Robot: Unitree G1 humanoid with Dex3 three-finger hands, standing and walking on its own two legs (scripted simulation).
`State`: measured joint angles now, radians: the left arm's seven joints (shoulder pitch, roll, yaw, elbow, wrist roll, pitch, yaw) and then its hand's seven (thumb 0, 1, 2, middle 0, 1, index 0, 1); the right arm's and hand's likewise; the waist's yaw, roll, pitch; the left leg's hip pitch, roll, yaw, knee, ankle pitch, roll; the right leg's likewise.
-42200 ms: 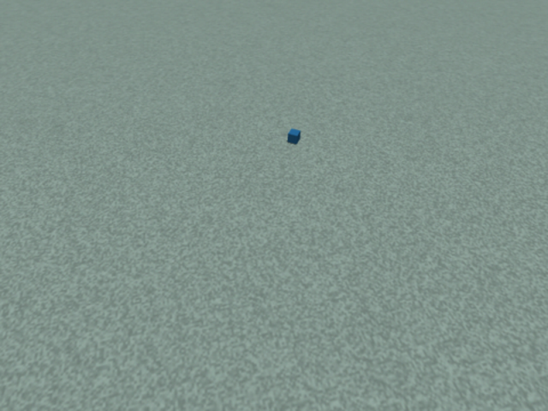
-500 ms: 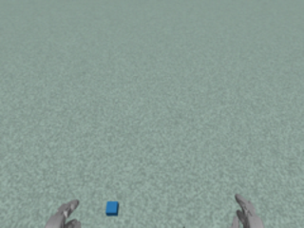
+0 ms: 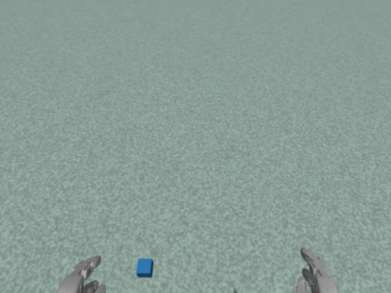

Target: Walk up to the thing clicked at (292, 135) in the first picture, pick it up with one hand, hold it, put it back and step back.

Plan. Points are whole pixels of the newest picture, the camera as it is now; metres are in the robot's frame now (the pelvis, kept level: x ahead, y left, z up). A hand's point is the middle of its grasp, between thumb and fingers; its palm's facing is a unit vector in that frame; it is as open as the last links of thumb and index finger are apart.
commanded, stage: home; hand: left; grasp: from above
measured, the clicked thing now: (145, 268) +0.41 +0.22 -0.68
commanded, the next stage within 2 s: stand in 0.64 s
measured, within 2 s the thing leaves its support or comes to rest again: neither
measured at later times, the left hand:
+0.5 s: hand out of the picture +0.17 +0.18 -0.04, palm faces +0.05 -0.98 -0.20, open 7.4 cm
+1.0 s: hand out of the picture +0.12 +0.23 -0.10, palm faces +0.02 -0.94 -0.33, open 7.4 cm
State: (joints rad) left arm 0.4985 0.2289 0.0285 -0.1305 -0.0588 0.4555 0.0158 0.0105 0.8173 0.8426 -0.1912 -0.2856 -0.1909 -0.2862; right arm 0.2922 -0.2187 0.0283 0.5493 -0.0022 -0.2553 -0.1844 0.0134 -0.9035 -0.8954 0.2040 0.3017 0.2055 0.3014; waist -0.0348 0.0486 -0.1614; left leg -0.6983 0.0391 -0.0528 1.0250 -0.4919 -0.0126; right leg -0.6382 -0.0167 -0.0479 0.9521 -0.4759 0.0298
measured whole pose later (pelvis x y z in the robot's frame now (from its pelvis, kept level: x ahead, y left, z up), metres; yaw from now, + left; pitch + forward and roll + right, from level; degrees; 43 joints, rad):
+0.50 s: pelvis +0.01 +0.00 +0.00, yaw +0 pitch +10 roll -3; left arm 0.50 0.23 0.03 -0.14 -0.06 0.45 0.02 0.01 0.90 0.89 -0.20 -0.30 -0.20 -0.30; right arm 0.29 -0.22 0.02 0.54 0.00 -0.24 -0.18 0.01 -0.90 -0.90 0.20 0.30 0.21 0.30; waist -0.04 0.05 -0.17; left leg -0.70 0.04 -0.05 1.03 -0.50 -0.01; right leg -0.63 -0.02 -0.05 0.95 -0.49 0.03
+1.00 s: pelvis +0.00 +0.00 +0.03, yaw +0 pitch +0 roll +0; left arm 0.23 0.30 0.03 0.68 0.04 0.07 0.04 0.01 0.91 0.90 -0.20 -0.30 -0.20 -0.30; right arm 0.19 -0.29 -0.05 0.86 -0.06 -0.03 -0.01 0.01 -0.91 -0.89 0.20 0.30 0.21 0.30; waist 0.02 -0.02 0.03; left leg -0.40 0.00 0.00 0.79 -0.39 0.00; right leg -0.39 -0.05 -0.01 0.78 -0.41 0.04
